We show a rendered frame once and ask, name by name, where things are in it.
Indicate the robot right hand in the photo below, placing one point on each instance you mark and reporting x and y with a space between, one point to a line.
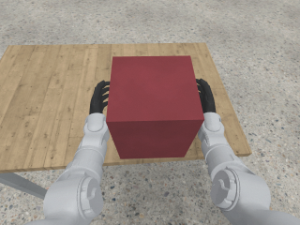
206 96

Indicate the table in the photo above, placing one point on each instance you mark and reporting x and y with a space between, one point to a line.
45 96

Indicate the robot left forearm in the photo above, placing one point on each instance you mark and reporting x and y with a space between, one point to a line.
91 152

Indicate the carton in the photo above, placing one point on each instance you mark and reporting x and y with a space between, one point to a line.
154 108

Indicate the robot right upper arm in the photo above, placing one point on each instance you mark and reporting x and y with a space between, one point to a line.
244 199

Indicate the robot left hand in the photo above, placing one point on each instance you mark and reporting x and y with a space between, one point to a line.
96 104

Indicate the robot right forearm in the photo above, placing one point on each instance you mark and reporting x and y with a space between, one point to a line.
216 151

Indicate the robot left upper arm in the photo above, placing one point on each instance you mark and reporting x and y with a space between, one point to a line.
74 201

